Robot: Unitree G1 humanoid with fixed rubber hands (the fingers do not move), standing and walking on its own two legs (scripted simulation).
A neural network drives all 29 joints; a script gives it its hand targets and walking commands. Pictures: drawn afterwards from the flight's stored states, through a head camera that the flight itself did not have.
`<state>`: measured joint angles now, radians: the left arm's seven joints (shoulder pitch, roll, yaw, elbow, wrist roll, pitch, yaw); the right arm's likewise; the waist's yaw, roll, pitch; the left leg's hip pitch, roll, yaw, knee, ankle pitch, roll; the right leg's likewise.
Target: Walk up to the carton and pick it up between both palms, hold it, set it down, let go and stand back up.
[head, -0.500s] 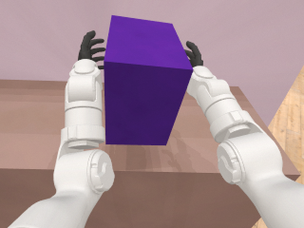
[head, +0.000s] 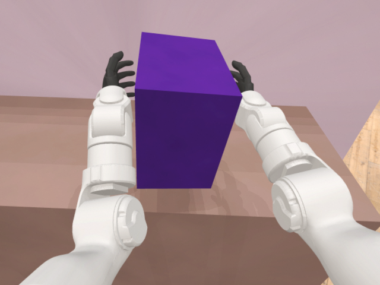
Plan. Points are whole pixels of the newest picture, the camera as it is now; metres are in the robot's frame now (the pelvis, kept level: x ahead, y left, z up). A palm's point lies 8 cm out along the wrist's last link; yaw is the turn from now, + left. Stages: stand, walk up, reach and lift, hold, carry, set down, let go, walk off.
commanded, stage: set down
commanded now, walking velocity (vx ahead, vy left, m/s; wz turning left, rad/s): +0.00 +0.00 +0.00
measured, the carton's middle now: (177, 112) +0.43 +0.04 +0.20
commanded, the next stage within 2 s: none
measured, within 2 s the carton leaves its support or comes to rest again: rests again in 2.00 s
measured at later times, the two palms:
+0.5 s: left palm (122, 101) +0.39 +0.14 +0.25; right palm (245, 105) +0.41 -0.11 +0.22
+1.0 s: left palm (129, 117) +0.40 +0.14 +0.21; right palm (243, 114) +0.43 -0.11 +0.19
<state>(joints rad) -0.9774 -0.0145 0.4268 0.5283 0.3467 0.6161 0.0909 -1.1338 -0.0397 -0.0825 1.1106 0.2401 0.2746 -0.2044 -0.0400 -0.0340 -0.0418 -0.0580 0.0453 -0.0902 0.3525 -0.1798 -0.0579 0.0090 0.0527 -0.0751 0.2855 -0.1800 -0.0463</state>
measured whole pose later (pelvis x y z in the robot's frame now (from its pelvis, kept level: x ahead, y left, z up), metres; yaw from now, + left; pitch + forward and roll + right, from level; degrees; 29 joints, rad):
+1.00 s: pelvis +0.00 -0.02 +0.00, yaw -2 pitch +1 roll +0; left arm -0.92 -0.13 0.48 0.56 0.36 0.47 0.18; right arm -1.11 -0.07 -0.21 1.24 0.07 0.12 -0.08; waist 0.06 -0.01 -0.08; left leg -0.20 0.07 -0.06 0.33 -0.15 -0.08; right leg -0.17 0.07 -0.05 0.33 -0.18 -0.07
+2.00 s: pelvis +0.00 -0.01 +0.00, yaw -4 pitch +7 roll +0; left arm -0.85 -0.21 0.53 0.58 0.40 0.30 0.22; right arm -1.09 -0.08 -0.36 1.28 -0.12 -0.02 0.01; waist 0.12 0.00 -0.12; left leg -0.32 0.07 -0.04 0.32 -0.13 -0.07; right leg -0.31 0.07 -0.03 0.33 -0.15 -0.07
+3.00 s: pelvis +0.00 -0.01 +0.00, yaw -4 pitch +5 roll +0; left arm -0.78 -0.30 0.62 0.49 0.52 0.27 0.17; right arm -1.01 0.00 -0.56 1.17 -0.32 -0.05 0.08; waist 0.11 -0.02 -0.08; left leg -0.24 0.06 -0.02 0.28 -0.13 -0.06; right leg -0.25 0.06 -0.02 0.32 -0.16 -0.06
